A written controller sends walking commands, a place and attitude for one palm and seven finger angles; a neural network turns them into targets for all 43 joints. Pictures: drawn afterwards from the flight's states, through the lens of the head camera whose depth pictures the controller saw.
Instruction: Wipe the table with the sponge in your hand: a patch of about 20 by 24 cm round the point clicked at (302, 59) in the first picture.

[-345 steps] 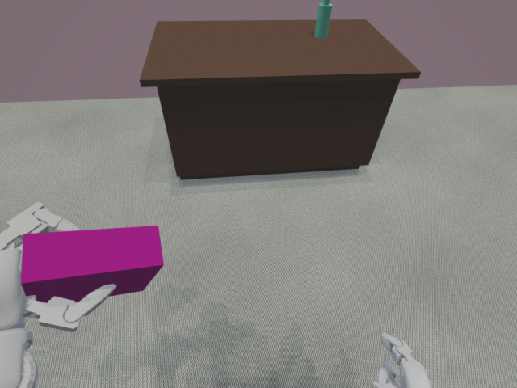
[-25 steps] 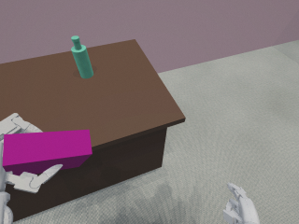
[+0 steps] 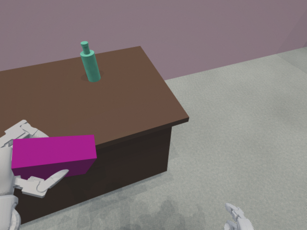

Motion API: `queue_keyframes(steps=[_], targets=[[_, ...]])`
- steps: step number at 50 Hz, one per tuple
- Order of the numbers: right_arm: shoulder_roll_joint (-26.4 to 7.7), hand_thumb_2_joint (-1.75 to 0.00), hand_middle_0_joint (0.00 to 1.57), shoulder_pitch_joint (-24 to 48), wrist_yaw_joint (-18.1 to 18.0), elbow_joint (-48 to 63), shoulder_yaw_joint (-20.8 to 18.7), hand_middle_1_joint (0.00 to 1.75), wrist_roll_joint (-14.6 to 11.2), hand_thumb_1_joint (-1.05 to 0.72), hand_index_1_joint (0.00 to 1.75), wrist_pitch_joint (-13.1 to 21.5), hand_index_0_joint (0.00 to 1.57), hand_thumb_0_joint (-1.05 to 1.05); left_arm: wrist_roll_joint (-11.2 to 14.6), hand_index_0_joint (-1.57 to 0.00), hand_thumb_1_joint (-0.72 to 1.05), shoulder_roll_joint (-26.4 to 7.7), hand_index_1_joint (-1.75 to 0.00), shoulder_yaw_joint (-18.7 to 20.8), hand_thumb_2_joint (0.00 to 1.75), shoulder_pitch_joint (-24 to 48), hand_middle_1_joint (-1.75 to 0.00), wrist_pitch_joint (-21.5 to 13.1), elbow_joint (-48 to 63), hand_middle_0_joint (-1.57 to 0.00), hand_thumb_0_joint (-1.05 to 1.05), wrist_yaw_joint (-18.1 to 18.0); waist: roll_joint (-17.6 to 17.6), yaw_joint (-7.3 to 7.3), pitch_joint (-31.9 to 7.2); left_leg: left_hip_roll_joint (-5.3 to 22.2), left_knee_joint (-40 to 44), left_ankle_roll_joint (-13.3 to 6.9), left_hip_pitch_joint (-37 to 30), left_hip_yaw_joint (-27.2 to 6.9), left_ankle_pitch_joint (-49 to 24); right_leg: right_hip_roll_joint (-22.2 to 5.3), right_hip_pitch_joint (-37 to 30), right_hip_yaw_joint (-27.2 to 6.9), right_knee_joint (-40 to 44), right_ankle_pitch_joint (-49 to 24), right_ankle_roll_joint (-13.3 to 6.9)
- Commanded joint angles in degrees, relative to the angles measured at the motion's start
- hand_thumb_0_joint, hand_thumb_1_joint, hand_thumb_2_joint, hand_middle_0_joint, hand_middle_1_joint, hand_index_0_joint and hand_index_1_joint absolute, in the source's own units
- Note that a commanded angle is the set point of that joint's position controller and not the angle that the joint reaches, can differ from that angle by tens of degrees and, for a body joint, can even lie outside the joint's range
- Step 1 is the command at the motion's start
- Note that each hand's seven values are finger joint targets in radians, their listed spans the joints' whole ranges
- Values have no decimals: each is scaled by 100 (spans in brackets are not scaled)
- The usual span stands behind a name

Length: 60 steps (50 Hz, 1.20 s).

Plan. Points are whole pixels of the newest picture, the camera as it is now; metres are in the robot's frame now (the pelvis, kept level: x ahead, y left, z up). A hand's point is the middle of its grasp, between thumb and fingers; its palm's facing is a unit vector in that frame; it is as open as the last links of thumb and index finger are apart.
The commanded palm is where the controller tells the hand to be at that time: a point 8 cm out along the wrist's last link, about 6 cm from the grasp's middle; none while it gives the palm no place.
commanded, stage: come to a stop and stand still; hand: left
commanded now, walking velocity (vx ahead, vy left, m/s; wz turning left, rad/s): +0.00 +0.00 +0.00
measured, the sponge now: (68, 158) +0.23 +0.20 +0.14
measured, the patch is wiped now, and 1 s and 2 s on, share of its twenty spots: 0.00 0.00 0.00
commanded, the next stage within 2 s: look again from close up in 0.10 s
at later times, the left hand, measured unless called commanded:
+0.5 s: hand (45, 138) +0.26 +0.25 +0.16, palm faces +0.34 -0.86 -0.37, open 9.2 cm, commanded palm +0.20 +0.29 +0.18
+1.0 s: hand (29, 124) +0.29 +0.30 +0.16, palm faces +0.43 -0.82 -0.37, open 9.2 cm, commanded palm +0.24 +0.33 +0.18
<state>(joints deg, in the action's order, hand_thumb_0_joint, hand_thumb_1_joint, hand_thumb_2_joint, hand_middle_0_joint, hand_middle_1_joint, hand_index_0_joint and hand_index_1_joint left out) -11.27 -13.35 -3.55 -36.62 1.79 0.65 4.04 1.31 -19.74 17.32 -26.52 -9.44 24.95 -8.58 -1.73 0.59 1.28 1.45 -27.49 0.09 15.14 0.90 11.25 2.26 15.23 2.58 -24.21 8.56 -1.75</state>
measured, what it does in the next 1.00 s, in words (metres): shifts its weight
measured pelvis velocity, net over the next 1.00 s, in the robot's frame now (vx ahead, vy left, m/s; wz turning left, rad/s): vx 0.08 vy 0.05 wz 0.01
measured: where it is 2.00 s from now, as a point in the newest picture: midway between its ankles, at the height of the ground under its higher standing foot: outside the picture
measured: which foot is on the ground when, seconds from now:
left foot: down 0.00-1.00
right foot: down 0.00-1.00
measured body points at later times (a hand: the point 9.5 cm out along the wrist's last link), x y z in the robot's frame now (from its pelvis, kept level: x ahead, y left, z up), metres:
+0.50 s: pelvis +0.03 +0.02 +0.00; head +0.06 +0.02 +0.45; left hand +0.24 +0.30 +0.18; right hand +0.19 -0.21 -0.08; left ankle +0.04 +0.12 -0.74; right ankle +0.06 -0.09 -0.74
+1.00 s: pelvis +0.08 +0.05 -0.01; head +0.09 +0.06 +0.44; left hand +0.27 +0.34 +0.18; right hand +0.27 -0.18 -0.08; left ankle +0.04 +0.12 -0.74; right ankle +0.06 -0.09 -0.74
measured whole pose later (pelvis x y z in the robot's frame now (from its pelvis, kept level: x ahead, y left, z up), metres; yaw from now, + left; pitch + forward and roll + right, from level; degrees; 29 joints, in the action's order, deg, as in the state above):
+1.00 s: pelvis +0.08 +0.05 -0.01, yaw +0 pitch +0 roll -1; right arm -12.4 -10.5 -2.0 -32.4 0.8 0.2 4.6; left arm 2.2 -19.8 21.1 -23.8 -11.2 25.4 -7.2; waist -0.3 0.9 1.0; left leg -3.8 -34.8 -4.4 13.4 1.1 21.5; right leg -0.7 14.6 -1.3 -34.3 19.7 1.4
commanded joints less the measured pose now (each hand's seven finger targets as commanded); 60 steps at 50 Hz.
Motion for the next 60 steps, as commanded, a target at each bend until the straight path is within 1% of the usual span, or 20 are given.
queue_keyframes(steps=[1, 5, 9, 10, 11, 12, 14, 16, 19, 20, 21, 24, 25, 31, 39, 44, 48, 54, 57, 60], targets=[[-668, -90, 20, 680, -98, 988, -260, 30, -46, -90, 30, 352, 20, 0, 34, -120, 10, -984, -160, 692, 130, 521, -160, -356, 1172, -120, 0, -115, -76, -20, -291, 272, 1021, -77, 533, -446, 1338, -383, -485, -729, 818, 1539, 167], [-715, -90, 20, 653, -88, 1014, -286, 30, -60, -90, 30, 416, 20, 0, 5, -120, 10, -999, -160, 684, 130, 480, -160, -366, 1296, -120, 0, -121, -366, 2, -474, 295, 1142, -73, 592, -438, 1223, -328, -820, -615, 638, 1121, 192], [-721, -90, 20, 597, -83, 995, -307, 30, -65, -90, 30, 464, 20, 0, -3, -120, 10, -1003, -160, 714, 130, 329, -160, -405, 1343, -120, 0, -146, -147, 22, -517, 282, 993, -90, 578, -386, 997, -371, -913, -646, 586, 707, 181], [-1080, -90, 20, 177, -469, 1821, 378, 30, -403, -90, 30, 491, 20, 0, -114, -120, 10, -5716, -160, 2980, 130, 6369, -160, -1241, 2781, -120, 0, -198, -679, -518, 104, 388, 905, -471, 2146, -631, 2330, -25, -1559, -458, -406, 1091, 505], [-280, -90, 20, 408, -205, 1214, -69, 30, -351, -90, 30, 799, 20, 0, -134, -120, 10, -2393, -160, 2049, 130, 3924, -160, -968, 232, -120, 0, -71, -254, 30, -1090, 608, 550, -439, 1213, -462, 1606, -430, -495, -273, -496, 1931, 283], [-662, -90, 20, 620, -84, 1072, -208, 30, -104, -90, 30, 885, 20, 0, 4, -120, 10, -2106, -160, 1751, 130, 3082, -160, -994, -152, -120, 0, 51, -582, 186, -610, 111, 279, -179, 489, -288, 1570, -367, 61, -786, 127, 1634, -41], [-785, -90, 20, 163, 105, 1080, -326, 30, -40, -90, 30, 903, 20, 0, 185, -120, 10, -1314, -160, 1105, 130, 1302, -160, -997, -108, -120, 0, 253, -47, 155, -661, -150, -416, -97, 113, -117, 1231, -933, 259, -1664, 822, 1617, -259], [-756, -90, 20, 198, 293, 1169, -323, 30, -89, -90, 30, 933, 20, 0, 324, -120, 10, -715, -160, 654, 130, 479, -160, -994, 498, -120, 0, 342, 377, 152, -528, -113, -263, -67, -63, -136, 966, -987, 286, -1714, 1010, 1716, -274], [-811, -90, 20, 394, 277, 1016, -287, 30, -78, -90, 30, 898, 20, 0, 215, -120, 10, -868, -160, 717, 130, 710, -160, -845, 873, -120, 0, 296, 757, 48, -301, -21, 134, -34, -275, -255, 512, -682, 415, -1322, 1018, 1447, -108], [-887, -90, 20, 521, 217, 1008, -307, 30, -62, -90, 30, 871, 20, 0, 193, -120, 10, -1172, -160, 993, 130, 841, -160, -793, 893, -120, 0, 219, 350, 73, -261, 56, 394, -44, -391, -256, 409, -526, 402, -1184, 892, 1230, -35], [-835, -90, 20, 544, 172, 1065, -285, 30, -47, -90, 30, 858, 20, 0, 175, -120, 10, -965, -160, 885, 130, 831, -160, -782, 920, -120, 0, 221, 173, 39, -366, 144, 590, -83, -352, -359, 342, -417, 188, -957, 679, 922, 31], [-812, -90, 20, 641, 61, 1127, -282, 30, 4, -90, 30, 784, 20, 0, 104, -120, 10, -1260, -160, 1260, 130, 1067, -160, -782, 1125, -120, 0, 146, -211, 60, -679, 221, 791, -108, -256, -403, -17, -322, -406, -715, 294, -16, 90], [-812, -90, 20, 699, 29, 1149, -267, 30, 37, -90, 30, 753, 20, 0, 94, -120, 10, -1617, -160, 1522, 130, 1313, -160, -812, 1465, -120, 0, 100, -393, 82, -845, 198, 812, -87, -313, -402, -274, -311, -570, -686, 203, -246, 94], [-771, -90, 20, 696, 91, 1254, -305, 30, 17, -90, 30, 707, 20, 0, 140, -120, 10, -1036, -160, 1123, 130, 620, -160, -728, 1688, -120, 0, 130, -427, 43, -1420, 202, 244, 2, -915, -222, -2540, -389, -995, -432, -95, -1755, 60], [-852, -90, 20, 699, 105, 1232, -415, 30, -18, -90, 30, 448, 20, 0, 174, -120, 10, -977, -160, 1032, 130, 345, -160, -604, 1222, -120, 0, 85, 55, -68, -920, 205, 151, -217, -322, -365, -617, -511, -551, -591, -419, -684, -64], [-830, -90, 20, 794, 49, 1291, -383, 30, -53, -90, 30, 369, 20, 0, 151, -120, 10, -1066, -160, 1004, 130, 793, -160, -609, 1301, -120, 0, 61, -285, -69, -673, 294, 205, -339, -149, -598, -430, -424, -353, -379, -795, -371, -33], [-841, -90, 20, 786, 87, 1319, -403, 30, -87, -90, 30, 373, 20, 0, 154, -120, 10, -1064, -160, 976, 130, 827, -160, -624, 1531, -120, 0, 44, -278, -82, -836, 181, -200, -230, -182, -486, -1215, -519, -544, -474, -980, -783, -143], [-826, -90, 20, 764, 149, 1281, -435, 30, -139, -90, 30, 297, 20, 0, 196, -120, 10, -1138, -160, 1129, 130, 469, -160, -623, 1453, -120, 0, 8, 29, -87, -900, 52, -697, -155, 51, -440, -1252, -747, -659, -770, -1104, -957, -313], [-845, -90, 20, 752, 149, 1291, -445, 30, -168, -90, 30, 250, 20, 0, 233, -120, 10, -1161, -160, 1182, 130, 459, -160, -626, 1622, -120, 0, 25, -427, -135, -847, 209, -397, -79, -337, -693, -1981, -510, -175, -429, -1618, -639, -156], [-844, -90, 20, 658, 167, 1303, -454, 30, -123, -90, 30, 295, 20, 0, 192, -120, 10, -1246, -160, 1207, 130, 580, -160, -624, 1767, -120, 0, 61, -1074, -180, -621, 598, 123, -143, -1114, -1144, -2777, -162, 738, 165, -1646, 1065, 100]])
